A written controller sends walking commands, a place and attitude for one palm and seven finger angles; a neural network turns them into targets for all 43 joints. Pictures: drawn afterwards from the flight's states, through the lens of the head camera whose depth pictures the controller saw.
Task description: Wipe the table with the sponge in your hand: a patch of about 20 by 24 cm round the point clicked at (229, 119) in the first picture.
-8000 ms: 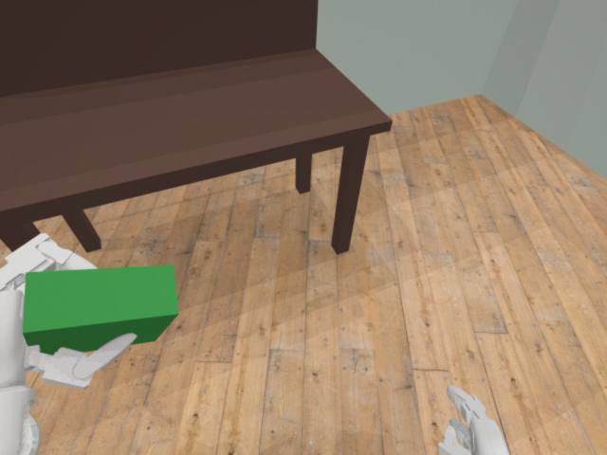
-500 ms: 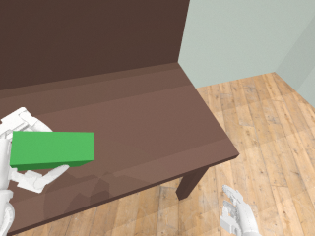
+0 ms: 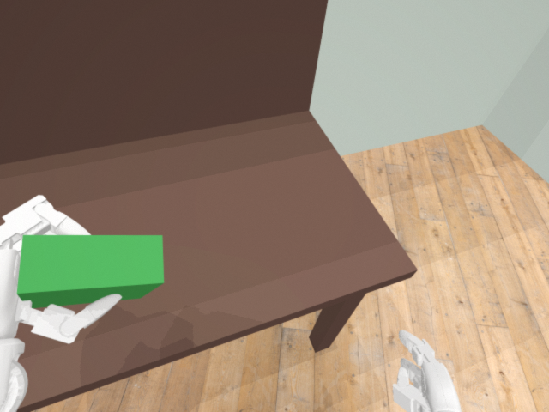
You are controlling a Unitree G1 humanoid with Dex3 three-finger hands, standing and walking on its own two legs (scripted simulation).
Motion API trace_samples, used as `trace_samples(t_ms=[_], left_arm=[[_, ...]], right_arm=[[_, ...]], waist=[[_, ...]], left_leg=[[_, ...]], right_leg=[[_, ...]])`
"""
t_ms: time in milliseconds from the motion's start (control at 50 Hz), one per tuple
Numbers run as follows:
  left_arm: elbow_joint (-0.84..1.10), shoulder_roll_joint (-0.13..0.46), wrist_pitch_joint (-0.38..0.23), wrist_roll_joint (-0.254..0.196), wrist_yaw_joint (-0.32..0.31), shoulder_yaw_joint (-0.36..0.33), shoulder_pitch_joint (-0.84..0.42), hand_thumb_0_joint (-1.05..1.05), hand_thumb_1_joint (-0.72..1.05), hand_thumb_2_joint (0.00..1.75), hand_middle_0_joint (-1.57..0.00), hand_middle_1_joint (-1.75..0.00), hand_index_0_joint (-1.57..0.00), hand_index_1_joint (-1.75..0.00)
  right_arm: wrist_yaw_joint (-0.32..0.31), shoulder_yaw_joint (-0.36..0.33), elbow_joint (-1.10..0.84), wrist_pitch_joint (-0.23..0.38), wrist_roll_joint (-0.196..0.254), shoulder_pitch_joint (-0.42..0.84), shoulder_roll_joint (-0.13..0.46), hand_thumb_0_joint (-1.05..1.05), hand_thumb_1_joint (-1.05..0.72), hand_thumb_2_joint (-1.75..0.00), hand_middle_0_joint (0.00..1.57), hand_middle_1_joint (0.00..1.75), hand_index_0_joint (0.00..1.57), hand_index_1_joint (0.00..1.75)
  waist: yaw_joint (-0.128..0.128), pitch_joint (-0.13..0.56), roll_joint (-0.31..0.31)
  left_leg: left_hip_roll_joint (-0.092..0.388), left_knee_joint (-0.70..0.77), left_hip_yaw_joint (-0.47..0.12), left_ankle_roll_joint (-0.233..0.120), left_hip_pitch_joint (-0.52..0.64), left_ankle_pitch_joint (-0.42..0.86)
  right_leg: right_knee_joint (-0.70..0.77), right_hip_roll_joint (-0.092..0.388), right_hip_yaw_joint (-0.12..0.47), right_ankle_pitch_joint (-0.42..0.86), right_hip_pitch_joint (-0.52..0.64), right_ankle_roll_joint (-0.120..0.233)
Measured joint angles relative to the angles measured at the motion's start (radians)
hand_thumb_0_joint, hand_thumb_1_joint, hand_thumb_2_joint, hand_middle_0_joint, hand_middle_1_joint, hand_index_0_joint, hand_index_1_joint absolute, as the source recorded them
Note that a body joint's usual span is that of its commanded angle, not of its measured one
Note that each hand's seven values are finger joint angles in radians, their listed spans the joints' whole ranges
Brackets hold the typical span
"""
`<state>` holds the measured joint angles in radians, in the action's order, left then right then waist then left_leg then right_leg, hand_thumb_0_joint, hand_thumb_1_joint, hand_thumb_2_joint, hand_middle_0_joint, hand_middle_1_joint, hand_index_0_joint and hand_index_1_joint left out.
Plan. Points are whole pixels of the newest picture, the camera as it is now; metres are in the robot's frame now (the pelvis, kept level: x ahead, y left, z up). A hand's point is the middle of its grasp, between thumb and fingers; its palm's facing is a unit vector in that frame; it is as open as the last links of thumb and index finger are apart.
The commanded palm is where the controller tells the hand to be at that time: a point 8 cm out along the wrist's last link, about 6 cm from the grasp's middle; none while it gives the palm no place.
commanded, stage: shuffle to correct the standing spot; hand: left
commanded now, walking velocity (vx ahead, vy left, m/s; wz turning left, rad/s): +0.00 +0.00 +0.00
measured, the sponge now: (112, 272) +0.23 +0.21 +0.13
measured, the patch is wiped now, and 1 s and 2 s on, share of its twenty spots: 0.00 0.00 0.00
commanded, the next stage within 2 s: come to a stop and stand still in 0.76 s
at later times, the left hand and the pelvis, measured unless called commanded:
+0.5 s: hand (102, 263) +0.23 +0.21 +0.15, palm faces +0.32 -0.86 -0.38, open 9.4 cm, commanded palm +0.17 +0.25 +0.17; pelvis +0.00 -0.03 +0.00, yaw -1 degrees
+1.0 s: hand (159, 264) +0.24 +0.15 +0.16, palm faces +0.30 -0.87 -0.40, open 9.4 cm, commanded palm +0.18 +0.20 +0.17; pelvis +0.02 -0.08 -0.01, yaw +0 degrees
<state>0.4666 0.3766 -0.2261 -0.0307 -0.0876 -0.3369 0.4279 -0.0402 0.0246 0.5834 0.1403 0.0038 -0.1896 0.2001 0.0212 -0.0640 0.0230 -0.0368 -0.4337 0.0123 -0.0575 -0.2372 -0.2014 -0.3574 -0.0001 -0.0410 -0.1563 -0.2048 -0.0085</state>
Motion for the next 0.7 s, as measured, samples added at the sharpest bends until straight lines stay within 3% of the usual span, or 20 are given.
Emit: trace_samples(t_ms=[140, 320, 520, 700], left_arm=[[-0.009, 0.010, 0.000, -0.007, 0.001, -0.009, 0.016, -0.01, -0.43, 1.02, -0.80, -1.38, -0.80, -1.39], [-0.024, 0.001, 0.018, -0.006, 0.004, -0.006, -0.014, -0.01, -0.44, 1.02, -0.80, -1.38, -0.80, -1.39], [0.001, 0.003, 0.040, -0.018, 0.009, -0.009, -0.016, -0.01, -0.44, 1.02, -0.80, -1.38, -0.80, -1.39], [0.044, 0.023, 0.065, -0.046, 0.023, -0.023, 0.015, -0.01, -0.44, 1.03, -0.80, -1.38, -0.80, -1.39]], right_arm=[[-0.004, -0.004, 0.006, -0.002, 0.004, -0.006, 0.006, 0.01, -0.90, -0.90, 0.20, 0.30, 0.20, 0.30], [0.000, -0.006, 0.005, -0.009, 0.005, -0.007, -0.007, 0.01, -0.90, -0.90, 0.20, 0.30, 0.20, 0.30], [0.013, -0.004, -0.015, -0.018, 0.005, 0.000, -0.023, 0.01, -0.90, -0.90, 0.20, 0.30, 0.21, 0.30], [0.006, -0.026, -0.025, -0.031, 0.008, 0.000, -0.002, 0.01, -0.90, -0.90, 0.20, 0.30, 0.21, 0.30]], waist=[[-0.005, 0.012, -0.006], [0.007, 0.012, 0.010], [-0.002, 0.014, 0.007], [-0.015, 0.014, -0.010]], left_leg=[[0.002, 0.007, 0.001, 0.003, 0.001, 0.003], [0.006, 0.022, 0.005, 0.013, 0.008, 0.011], [0.041, -0.016, -0.002, 0.042, -0.013, -0.017], [0.076, -0.064, -0.015, 0.075, -0.024, -0.053]], right_leg=[[0.005, -0.003, 0.001, 0.003, -0.001, 0.003], [-0.013, -0.005, 0.005, -0.005, -0.011, 0.012], [-0.034, -0.040, -0.001, -0.022, -0.027, 0.043], [-0.068, -0.075, -0.013, -0.053, -0.033, 0.077]])
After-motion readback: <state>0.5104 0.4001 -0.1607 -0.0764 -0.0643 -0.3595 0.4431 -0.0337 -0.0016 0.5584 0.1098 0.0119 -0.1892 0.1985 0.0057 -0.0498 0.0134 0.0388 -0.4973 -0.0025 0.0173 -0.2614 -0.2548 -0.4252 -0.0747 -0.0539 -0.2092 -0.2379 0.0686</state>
